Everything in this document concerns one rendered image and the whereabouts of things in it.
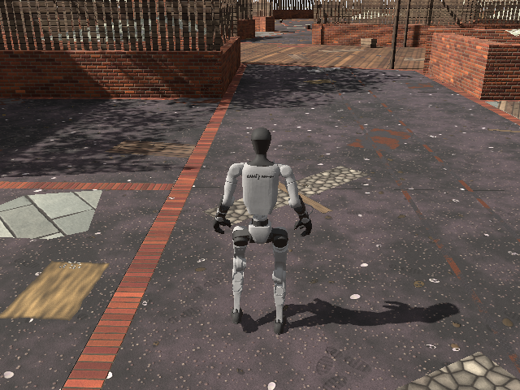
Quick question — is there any robot left upper arm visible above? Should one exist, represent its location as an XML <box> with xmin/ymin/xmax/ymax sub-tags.
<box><xmin>222</xmin><ymin>162</ymin><xmax>244</xmax><ymax>207</ymax></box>

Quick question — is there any humanoid robot head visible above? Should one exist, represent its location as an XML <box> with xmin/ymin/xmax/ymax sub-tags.
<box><xmin>247</xmin><ymin>128</ymin><xmax>274</xmax><ymax>167</ymax></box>

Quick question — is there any left robot forearm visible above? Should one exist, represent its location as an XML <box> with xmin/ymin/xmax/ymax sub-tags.
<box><xmin>215</xmin><ymin>194</ymin><xmax>230</xmax><ymax>222</ymax></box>

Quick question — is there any right robot forearm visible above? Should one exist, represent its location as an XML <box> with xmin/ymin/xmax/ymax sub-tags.
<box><xmin>294</xmin><ymin>195</ymin><xmax>310</xmax><ymax>223</ymax></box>

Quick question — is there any robot right upper arm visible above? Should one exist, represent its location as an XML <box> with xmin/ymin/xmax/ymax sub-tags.
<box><xmin>277</xmin><ymin>163</ymin><xmax>302</xmax><ymax>209</ymax></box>

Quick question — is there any robot left hand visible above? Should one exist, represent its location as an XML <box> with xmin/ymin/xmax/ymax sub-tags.
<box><xmin>213</xmin><ymin>217</ymin><xmax>231</xmax><ymax>234</ymax></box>

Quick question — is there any robot right hand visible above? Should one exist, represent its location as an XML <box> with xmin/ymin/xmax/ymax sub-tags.
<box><xmin>294</xmin><ymin>220</ymin><xmax>312</xmax><ymax>236</ymax></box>

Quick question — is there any left robot thigh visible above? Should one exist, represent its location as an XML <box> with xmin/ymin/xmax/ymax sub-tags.
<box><xmin>232</xmin><ymin>226</ymin><xmax>249</xmax><ymax>271</ymax></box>

